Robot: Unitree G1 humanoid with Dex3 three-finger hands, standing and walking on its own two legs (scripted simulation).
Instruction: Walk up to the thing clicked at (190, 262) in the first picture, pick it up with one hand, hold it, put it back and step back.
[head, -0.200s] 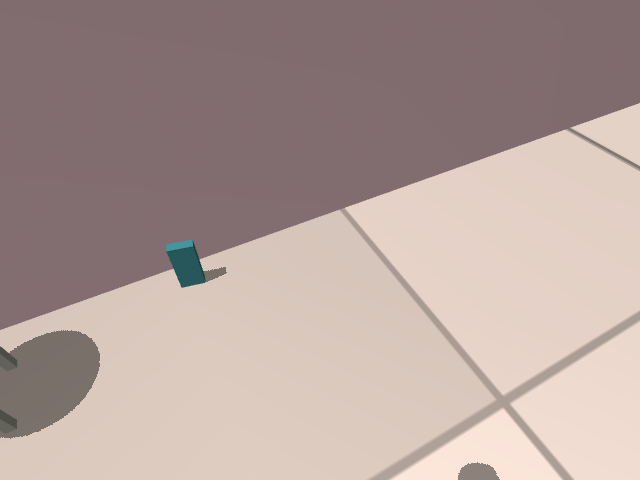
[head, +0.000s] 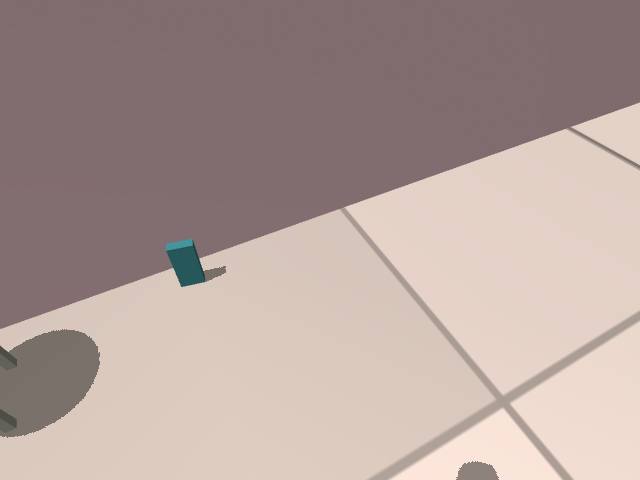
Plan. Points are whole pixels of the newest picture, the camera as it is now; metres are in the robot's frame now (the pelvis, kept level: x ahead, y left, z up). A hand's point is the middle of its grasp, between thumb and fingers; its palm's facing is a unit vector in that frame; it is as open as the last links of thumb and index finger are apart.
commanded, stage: stand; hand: left
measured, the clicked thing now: (186, 263) +0.99 +0.54 -0.67
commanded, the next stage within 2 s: walk up in 0.92 s
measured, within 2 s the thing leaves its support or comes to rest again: neither
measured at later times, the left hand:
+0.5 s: hand out of the picture +0.08 +0.25 -0.16, palm faces -0.03 -0.94 -0.35, open 7.4 cm
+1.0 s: hand out of the picture +0.09 +0.26 -0.15, palm faces +0.03 -0.94 -0.34, open 7.4 cm
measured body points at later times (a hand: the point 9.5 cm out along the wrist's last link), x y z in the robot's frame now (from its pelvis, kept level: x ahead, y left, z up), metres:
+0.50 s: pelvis +0.01 +0.00 +0.00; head +0.02 +0.00 +0.45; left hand +0.08 +0.30 -0.13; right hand +0.08 -0.30 -0.14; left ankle +0.01 +0.13 -0.75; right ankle +0.00 -0.12 -0.75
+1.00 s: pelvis +0.01 +0.00 +0.00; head +0.02 +0.00 +0.45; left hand +0.08 +0.31 -0.13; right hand +0.09 -0.30 -0.14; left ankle +0.00 +0.12 -0.73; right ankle +0.00 -0.12 -0.75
